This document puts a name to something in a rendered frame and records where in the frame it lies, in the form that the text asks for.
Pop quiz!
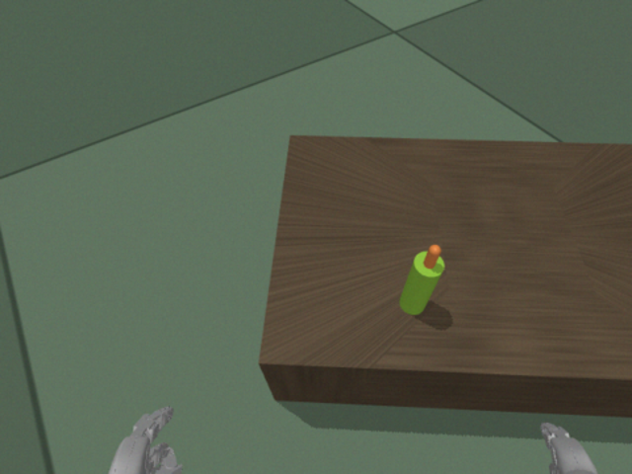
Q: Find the left robot hand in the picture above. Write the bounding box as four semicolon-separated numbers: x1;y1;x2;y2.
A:
109;406;183;474

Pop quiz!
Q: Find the bottle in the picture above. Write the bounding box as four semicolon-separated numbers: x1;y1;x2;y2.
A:
400;245;444;315

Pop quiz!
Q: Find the right robot hand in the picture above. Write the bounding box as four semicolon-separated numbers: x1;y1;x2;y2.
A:
540;423;597;474

